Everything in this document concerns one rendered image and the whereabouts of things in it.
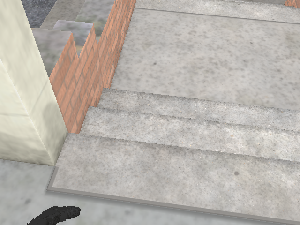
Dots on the robot left hand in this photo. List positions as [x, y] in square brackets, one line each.
[55, 215]

